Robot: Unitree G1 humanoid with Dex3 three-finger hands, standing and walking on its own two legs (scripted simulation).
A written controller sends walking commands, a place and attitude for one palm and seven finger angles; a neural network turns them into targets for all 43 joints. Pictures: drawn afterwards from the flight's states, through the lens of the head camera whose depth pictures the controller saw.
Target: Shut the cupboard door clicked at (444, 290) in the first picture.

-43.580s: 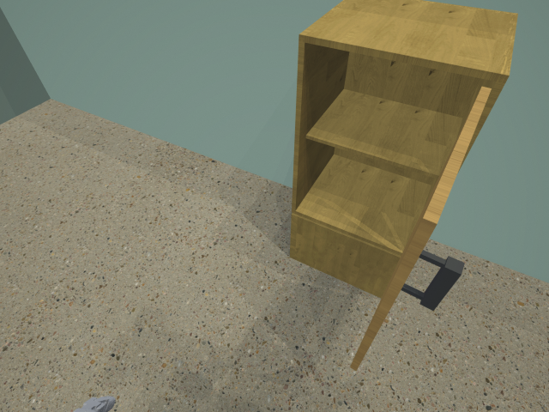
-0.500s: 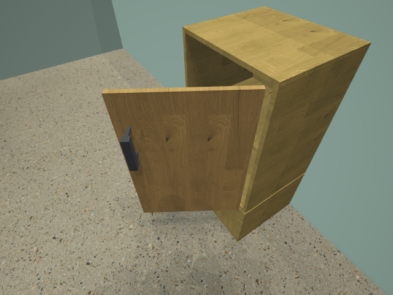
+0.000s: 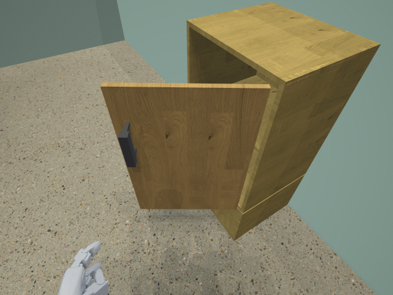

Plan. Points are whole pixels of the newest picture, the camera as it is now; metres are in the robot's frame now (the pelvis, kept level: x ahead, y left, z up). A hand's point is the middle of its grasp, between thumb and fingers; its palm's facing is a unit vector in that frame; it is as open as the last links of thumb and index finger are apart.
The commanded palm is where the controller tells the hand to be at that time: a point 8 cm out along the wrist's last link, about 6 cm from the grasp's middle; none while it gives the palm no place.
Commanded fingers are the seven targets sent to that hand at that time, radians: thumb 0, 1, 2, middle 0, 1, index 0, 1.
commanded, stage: raise the hand and make a fist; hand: left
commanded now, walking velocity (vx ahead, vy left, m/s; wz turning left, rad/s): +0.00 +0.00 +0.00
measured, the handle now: (129, 144) +0.50 +0.22 -0.01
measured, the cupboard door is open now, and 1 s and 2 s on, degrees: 58 58 58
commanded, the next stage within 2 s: bring the fist close to the handle in 1.78 s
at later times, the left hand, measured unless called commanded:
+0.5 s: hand (116, 287) +0.15 +0.16 -0.02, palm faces +0.02 -1.00 -0.08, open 5.1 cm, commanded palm +0.12 +0.22 -0.04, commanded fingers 0.00 0.90 0.90 -0.79 -0.94 -0.79 -0.94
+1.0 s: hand (107, 282) +0.16 +0.18 -0.03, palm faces -0.01 -1.00 -0.02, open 3.2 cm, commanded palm +0.13 +0.24 -0.02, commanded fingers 0.00 0.90 0.90 -1.25 -1.44 -1.25 -1.44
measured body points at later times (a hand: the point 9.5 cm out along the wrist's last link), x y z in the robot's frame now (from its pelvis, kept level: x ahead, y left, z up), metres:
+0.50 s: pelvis -0.05 -0.04 -0.11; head +0.02 -0.04 +0.33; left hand +0.14 +0.21 -0.02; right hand +0.19 -0.25 -0.18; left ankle -0.02 +0.10 -0.73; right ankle +0.00 -0.12 -0.73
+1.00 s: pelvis -0.05 +0.00 -0.08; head +0.01 +0.02 +0.36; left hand +0.15 +0.24 -0.03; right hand +0.14 -0.24 -0.14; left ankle -0.02 +0.10 -0.73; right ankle +0.00 -0.12 -0.73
